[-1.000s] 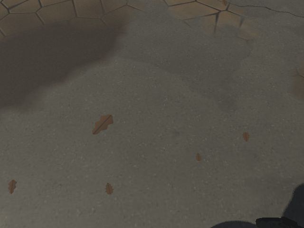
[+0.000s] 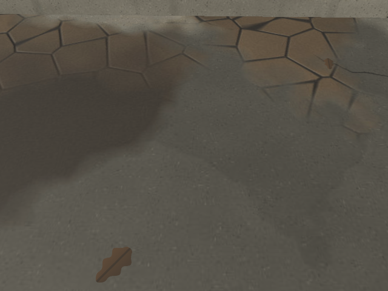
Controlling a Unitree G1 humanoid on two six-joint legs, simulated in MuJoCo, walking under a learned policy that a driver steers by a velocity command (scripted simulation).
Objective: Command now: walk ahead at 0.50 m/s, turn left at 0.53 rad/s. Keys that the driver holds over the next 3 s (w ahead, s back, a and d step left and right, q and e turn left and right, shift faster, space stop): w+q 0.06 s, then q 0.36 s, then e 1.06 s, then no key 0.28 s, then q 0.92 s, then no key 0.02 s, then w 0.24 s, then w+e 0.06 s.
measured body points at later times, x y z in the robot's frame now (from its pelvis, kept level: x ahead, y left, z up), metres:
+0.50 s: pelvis +0.19 +0.03 +0.01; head +0.23 +0.05 +0.46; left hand +0.27 +0.31 -0.11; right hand +0.32 -0.24 -0.11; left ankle +0.16 +0.08 -0.73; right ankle +0.32 -0.09 -0.68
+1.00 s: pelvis +0.22 +0.02 +0.01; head +0.26 +0.03 +0.45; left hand +0.28 +0.32 -0.12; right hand +0.37 -0.24 -0.11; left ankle +0.20 +0.14 -0.72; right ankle +0.31 -0.07 -0.73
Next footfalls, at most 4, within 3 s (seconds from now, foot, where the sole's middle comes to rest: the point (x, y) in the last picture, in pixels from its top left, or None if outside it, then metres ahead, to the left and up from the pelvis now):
0.06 left None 0.20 0.08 -0.77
0.62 right None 0.35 -0.06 -0.77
1.04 left None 0.25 0.13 -0.77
1.50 right None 0.21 -0.08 -0.77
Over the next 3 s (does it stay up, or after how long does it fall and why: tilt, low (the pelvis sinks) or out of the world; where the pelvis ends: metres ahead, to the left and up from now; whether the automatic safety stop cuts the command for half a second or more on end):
stays up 0.21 0.03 0.02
